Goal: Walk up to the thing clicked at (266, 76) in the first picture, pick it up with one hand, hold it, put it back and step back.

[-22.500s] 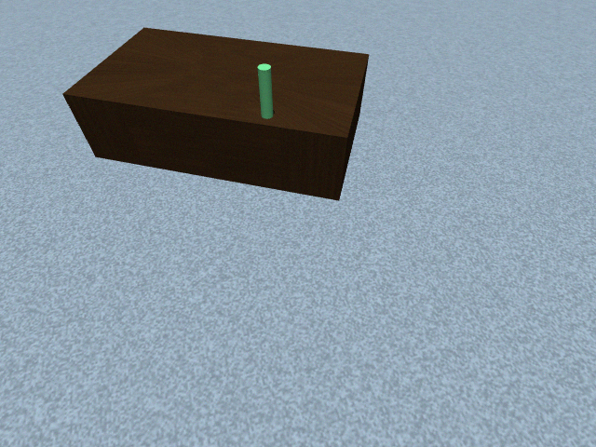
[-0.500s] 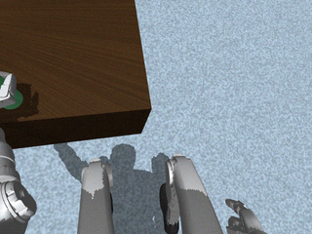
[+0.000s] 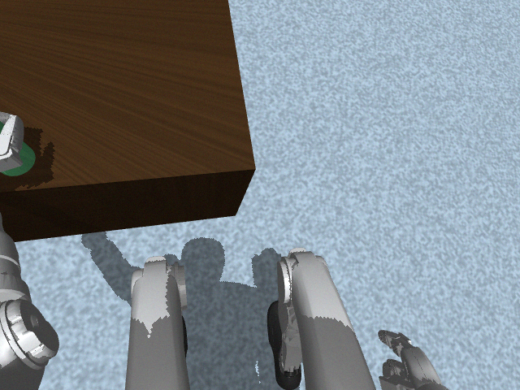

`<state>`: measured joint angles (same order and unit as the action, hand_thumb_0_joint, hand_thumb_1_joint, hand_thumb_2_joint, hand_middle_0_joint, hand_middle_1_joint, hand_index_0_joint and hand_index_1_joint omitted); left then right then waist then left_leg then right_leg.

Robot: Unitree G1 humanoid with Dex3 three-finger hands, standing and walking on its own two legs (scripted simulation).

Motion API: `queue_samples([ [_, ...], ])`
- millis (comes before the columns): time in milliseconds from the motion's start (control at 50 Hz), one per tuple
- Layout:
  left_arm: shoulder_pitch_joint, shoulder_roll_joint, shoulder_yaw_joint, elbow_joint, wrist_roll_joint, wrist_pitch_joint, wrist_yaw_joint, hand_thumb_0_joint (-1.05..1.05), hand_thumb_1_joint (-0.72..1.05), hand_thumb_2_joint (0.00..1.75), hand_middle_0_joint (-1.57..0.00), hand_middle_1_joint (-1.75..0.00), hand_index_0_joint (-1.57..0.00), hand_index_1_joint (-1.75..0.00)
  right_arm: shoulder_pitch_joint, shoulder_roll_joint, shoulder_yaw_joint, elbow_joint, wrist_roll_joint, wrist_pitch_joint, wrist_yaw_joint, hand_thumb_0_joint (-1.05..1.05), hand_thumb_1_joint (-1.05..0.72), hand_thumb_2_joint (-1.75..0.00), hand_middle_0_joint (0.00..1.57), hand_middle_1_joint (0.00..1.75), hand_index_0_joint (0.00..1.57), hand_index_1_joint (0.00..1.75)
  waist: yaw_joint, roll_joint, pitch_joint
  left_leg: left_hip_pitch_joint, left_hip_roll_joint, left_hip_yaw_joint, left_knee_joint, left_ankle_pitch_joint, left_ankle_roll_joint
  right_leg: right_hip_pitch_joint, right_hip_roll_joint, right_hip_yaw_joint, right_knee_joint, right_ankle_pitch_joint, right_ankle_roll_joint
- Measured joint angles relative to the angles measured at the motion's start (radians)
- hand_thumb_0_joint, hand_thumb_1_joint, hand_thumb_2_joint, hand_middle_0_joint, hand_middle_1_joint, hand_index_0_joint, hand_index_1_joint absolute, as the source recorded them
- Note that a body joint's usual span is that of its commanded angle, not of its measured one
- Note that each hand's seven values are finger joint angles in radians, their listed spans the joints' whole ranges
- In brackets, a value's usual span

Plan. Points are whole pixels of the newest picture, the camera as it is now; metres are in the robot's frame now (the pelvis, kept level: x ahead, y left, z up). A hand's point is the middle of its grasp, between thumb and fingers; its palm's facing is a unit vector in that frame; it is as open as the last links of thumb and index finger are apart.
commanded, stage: lower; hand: left
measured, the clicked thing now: out of the picture +0.46 +0.34 +0.02
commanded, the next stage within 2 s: loosen in 0.02 s
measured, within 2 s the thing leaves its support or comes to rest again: rests again in 0.18 s
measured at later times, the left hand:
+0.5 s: hand out of the picture +0.46 +0.33 +0.00, palm faces +0.44 -0.90 -0.02, open 8.7 cm
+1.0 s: hand out of the picture +0.46 +0.35 +0.02, palm faces +0.46 -0.89 -0.03, open 16.3 cm
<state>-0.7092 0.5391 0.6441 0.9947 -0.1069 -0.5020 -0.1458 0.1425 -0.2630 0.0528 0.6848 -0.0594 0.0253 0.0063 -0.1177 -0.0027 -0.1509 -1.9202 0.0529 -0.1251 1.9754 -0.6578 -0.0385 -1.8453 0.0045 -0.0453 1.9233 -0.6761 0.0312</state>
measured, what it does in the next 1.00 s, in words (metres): stands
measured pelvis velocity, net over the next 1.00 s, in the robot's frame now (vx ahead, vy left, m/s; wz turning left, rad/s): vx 0.00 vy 0.00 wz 0.00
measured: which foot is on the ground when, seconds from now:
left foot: down 0.00-1.00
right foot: down 0.00-1.00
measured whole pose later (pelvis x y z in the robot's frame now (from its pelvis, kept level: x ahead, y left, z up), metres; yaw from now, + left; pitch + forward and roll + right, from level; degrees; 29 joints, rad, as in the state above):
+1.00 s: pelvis +0.00 +0.00 +0.00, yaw +0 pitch +33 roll -6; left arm -0.72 0.60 0.70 0.90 -0.12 -0.42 -0.18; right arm 0.14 -0.27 0.05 0.65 -0.03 0.05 -0.01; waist -0.11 0.00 -0.14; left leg -1.92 0.05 -0.13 1.98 -0.66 -0.04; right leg -1.84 0.00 -0.05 1.93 -0.68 0.03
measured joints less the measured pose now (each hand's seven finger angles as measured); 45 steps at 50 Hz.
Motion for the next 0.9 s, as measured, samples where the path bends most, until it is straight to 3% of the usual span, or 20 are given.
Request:
queue_samples([
  [240,-0.008,0.007,0.000,-0.009,0.010,0.015,0.000,0.00,-0.04,1.14,-0.88,-1.13,-0.92,-1.11,0.003,-0.003,-0.001,-0.012,0.003,0.006,0.000,0.00,-0.89,-0.90,0.20,0.30,0.21,0.30,-0.001,0.000,0.009,-0.034,-0.005,-0.002,0.035,0.003,-0.002,-0.034,-0.002,0.002,0.038,0.000,-0.001],
  [460,-0.025,0.017,0.001,-0.017,-0.006,0.016,0.004,0.00,-0.10,0.74,-0.90,-0.92,-0.94,-0.89,0.004,-0.004,-0.001,-0.013,0.010,0.008,-0.002,0.00,-0.90,-0.89,0.20,0.30,0.21,0.30,0.003,0.003,0.006,-0.031,-0.004,-0.003,0.034,0.002,-0.005,-0.034,-0.001,0.001,0.041,-0.002,-0.003],
  [780,-0.008,0.000,-0.017,-0.045,-0.014,0.034,-0.004,0.00,-0.28,0.33,-0.54,-0.47,-0.56,-0.44,0.012,-0.015,-0.014,-0.023,0.019,0.011,-0.002,0.00,-0.90,-0.89,0.20,0.30,0.21,0.30,0.011,-0.005,0.003,-0.024,-0.006,0.001,0.028,-0.003,-0.003,-0.025,-0.003,0.004,0.034,-0.007,-0.001],
  [900,-0.010,0.020,0.012,-0.058,-0.005,0.042,-0.011,-0.01,-0.41,0.23,-0.34,-0.32,-0.37,-0.30,0.001,-0.011,-0.007,-0.027,0.019,0.018,-0.007,0.00,-0.90,-0.89,0.20,0.30,0.21,0.30,0.004,0.000,0.009,-0.024,-0.004,-0.001,0.032,-0.003,-0.004,-0.026,-0.001,0.003,0.037,-0.006,-0.002],
])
